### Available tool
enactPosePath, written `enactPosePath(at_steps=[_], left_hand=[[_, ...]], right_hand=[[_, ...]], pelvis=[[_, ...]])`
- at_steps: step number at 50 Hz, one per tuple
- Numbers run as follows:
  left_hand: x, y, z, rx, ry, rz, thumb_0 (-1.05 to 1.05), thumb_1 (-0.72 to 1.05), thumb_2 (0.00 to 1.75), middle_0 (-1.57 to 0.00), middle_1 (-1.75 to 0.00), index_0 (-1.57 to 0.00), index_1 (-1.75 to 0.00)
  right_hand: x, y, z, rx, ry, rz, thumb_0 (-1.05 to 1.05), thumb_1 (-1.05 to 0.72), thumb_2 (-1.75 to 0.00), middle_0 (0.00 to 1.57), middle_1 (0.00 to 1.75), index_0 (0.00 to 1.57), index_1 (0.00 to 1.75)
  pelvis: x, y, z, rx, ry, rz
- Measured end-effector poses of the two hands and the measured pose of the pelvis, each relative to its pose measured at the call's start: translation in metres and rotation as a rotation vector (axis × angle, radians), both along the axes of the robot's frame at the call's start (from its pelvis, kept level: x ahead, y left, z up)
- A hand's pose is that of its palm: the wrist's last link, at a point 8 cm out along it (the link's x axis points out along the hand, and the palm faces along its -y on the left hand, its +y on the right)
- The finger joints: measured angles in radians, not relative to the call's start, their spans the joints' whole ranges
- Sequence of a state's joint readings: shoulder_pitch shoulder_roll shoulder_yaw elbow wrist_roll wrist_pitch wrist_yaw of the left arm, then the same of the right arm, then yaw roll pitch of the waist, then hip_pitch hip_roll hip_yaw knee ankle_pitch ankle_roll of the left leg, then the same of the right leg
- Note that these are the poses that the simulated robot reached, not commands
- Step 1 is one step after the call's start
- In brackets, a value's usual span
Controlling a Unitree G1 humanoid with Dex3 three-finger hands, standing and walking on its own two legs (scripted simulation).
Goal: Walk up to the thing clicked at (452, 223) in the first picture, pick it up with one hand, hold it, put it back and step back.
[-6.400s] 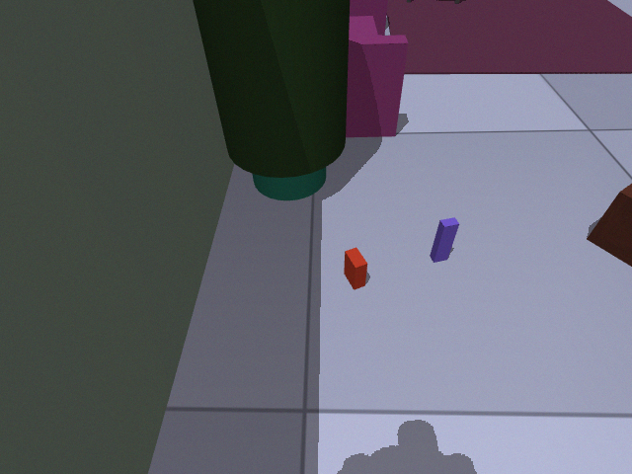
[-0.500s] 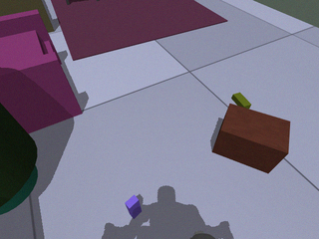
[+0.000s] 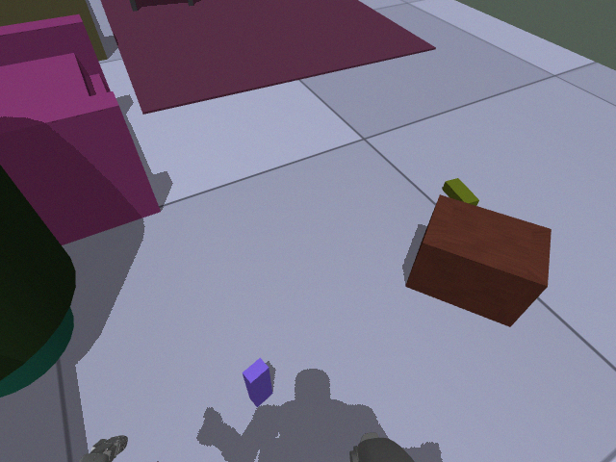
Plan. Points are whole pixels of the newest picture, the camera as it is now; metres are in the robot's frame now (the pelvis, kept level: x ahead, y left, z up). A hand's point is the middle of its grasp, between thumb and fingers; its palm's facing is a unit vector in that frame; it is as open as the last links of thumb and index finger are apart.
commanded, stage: walk up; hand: left
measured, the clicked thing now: (258, 383) +0.46 +0.15 -0.64
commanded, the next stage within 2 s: none
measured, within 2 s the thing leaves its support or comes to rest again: neither
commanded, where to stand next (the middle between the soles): +0.12 -0.02 m, yaw -4 degrees
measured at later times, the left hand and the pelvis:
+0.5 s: hand out of the picture +0.07 +0.24 -0.09, palm faces -0.08 -0.89 -0.46, open 7.4 cm; pelvis +0.02 -0.04 +0.03, yaw -5 degrees
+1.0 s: hand out of the picture +0.16 +0.23 -0.16, palm faces -0.10 -0.93 -0.35, open 7.4 cm; pelvis +0.03 -0.01 +0.00, yaw -4 degrees
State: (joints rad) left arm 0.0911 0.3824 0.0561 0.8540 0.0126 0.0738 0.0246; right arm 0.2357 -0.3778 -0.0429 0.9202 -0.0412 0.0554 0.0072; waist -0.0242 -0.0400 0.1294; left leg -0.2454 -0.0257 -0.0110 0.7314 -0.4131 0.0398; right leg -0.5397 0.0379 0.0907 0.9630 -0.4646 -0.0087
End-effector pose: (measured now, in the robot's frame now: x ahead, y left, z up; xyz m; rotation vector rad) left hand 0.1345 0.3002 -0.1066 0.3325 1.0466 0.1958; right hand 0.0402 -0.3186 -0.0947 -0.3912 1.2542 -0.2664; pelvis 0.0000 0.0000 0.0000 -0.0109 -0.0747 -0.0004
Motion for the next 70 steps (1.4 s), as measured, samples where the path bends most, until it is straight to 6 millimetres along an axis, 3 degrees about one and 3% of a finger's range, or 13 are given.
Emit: enactPosePath(at_steps=[8,12,19,29,33,38,43,47,52,56,62,66,70], left_hand=[[-0.093,0.017,0.003,0.0,0.225,0.01,0.0,0.91,0.89,-0.2,-0.3,-0.2,-0.3],[-0.111,0.015,0.013,0.031,0.296,-0.028,0.01,0.91,0.89,-0.2,-0.3,-0.2,-0.3],[-0.081,-0.008,0.033,0.094,0.138,-0.063,0.01,0.91,0.89,-0.2,-0.3,-0.2,-0.3],[-0.057,-0.019,0.063,0.135,0.104,-0.037,0.0,0.9,0.89,-0.21,-0.3,-0.21,-0.3],[-0.034,-0.016,0.052,0.126,0.112,-0.02,0.0,0.9,0.89,-0.21,-0.3,-0.2,-0.3],[0.005,-0.013,0.011,0.065,0.125,-0.013,0.0,0.9,0.89,-0.2,-0.3,-0.2,-0.3],[0.033,-0.025,-0.009,-0.001,0.119,-0.037,0.0,0.91,0.89,-0.2,-0.3,-0.2,-0.3],[0.035,-0.031,-0.011,-0.025,0.106,-0.067,0.0,0.91,0.89,-0.2,-0.3,-0.2,-0.3],[0.01,-0.026,-0.011,0.014,0.112,-0.071,0.0,0.9,0.89,-0.2,-0.3,-0.2,-0.3],[-0.03,-0.019,-0.005,0.074,0.135,-0.063,0.0,0.91,0.89,-0.2,-0.3,-0.2,-0.3],[-0.096,-0.004,0.025,0.132,0.189,-0.01,0.0,0.9,0.89,-0.21,-0.3,-0.2,-0.3],[-0.113,0.005,0.039,0.145,0.186,0.009,0.01,0.9,0.89,-0.21,-0.3,-0.2,-0.3],[-0.115,0.015,0.037,0.119,0.122,0.016,0.01,0.9,0.89,-0.2,-0.3,-0.2,-0.3]], right_hand=[[-0.009,-0.01,0.034,-0.025,-0.066,0.008,0.01,-0.91,-0.9,0.21,0.3,0.2,0.3],[-0.013,-0.021,0.036,-0.009,-0.13,-0.009,0.01,-0.91,-0.9,0.21,0.3,0.2,0.3],[-0.032,-0.05,0.004,0.047,-0.075,-0.054,0.01,-0.91,-0.9,0.21,0.3,0.2,0.3],[0.013,-0.037,-0.009,0.15,-0.082,-0.043,0.01,-0.91,-0.9,0.21,0.29,0.2,0.3],[0.029,-0.023,-0.015,0.149,-0.029,-0.04,0.01,-0.91,-0.9,0.2,0.29,0.2,0.3],[0.058,-0.006,-0.021,0.103,0.0,-0.017,0.01,-0.91,-0.9,0.21,0.29,0.2,0.3],[0.082,0.002,-0.008,0.062,-0.06,0.004,0.01,-0.91,-0.9,0.21,0.3,0.2,0.3],[0.096,-0.001,0.003,0.029,-0.128,0.015,0.01,-0.91,-0.9,0.21,0.3,0.2,0.3],[0.103,-0.009,0.001,0.027,-0.226,0.036,0.01,-0.91,-0.9,0.21,0.3,0.2,0.3],[0.093,-0.018,-0.014,0.055,-0.279,0.029,0.01,-0.91,-0.9,0.21,0.3,0.2,0.3],[0.042,-0.012,-0.019,0.106,-0.187,-0.006,0.01,-0.91,-0.9,0.21,0.29,0.2,0.3],[-0.002,-0.009,-0.021,0.111,-0.1,-0.012,0.01,-0.91,-0.9,0.21,0.29,0.2,0.3],[-0.039,-0.002,-0.022,0.095,0.011,0.015,0.01,-0.91,-0.9,0.21,0.29,0.2,0.3]], pelvis=[[-0.014,-0.002,0.02,-0.006,0.053,-0.047],[-0.01,-0.011,0.022,0.0,0.051,-0.084],[-0.004,-0.036,0.013,-0.016,0.015,-0.082],[0.033,-0.039,0.026,0.01,0.003,-0.078],[0.046,-0.035,0.021,0.009,0.006,-0.063],[0.06,-0.023,0.003,0.018,0.025,-0.045],[0.048,-0.015,0.005,0.005,0.025,-0.038],[0.038,-0.013,0.005,0.006,0.04,-0.06],[0.019,-0.015,-0.005,0.021,0.04,-0.091],[-0.004,-0.02,-0.016,-0.005,0.023,-0.106],[-0.023,-0.021,0.001,0.058,0.022,-0.105],[-0.035,-0.015,0.01,0.052,0.047,-0.079],[-0.04,-0.008,0.009,0.033,0.056,-0.032]])
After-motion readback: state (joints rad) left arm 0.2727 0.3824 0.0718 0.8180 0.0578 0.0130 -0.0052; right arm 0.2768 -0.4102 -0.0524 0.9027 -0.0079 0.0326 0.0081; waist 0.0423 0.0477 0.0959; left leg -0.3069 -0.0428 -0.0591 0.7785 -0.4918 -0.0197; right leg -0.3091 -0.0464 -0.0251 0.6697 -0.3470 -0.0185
